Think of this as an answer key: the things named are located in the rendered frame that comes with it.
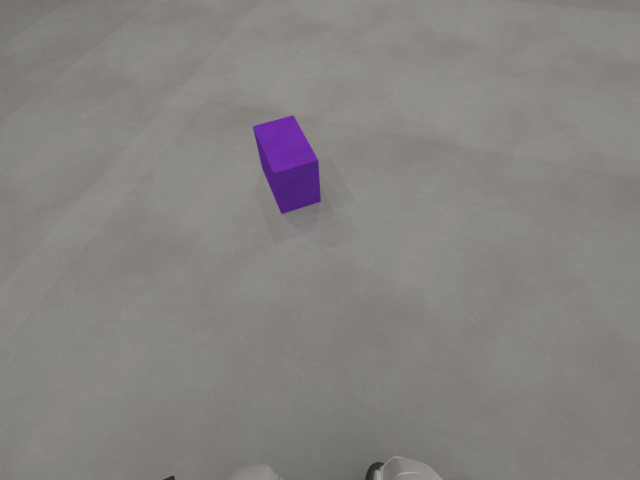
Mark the right robot thigh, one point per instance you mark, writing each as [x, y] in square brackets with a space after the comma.
[405, 469]

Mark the carton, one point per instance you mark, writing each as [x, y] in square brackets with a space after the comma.
[289, 163]

